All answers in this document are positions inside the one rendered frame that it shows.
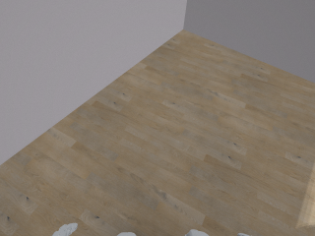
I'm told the robot left hand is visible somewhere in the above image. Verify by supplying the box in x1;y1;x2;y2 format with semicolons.
52;222;78;236

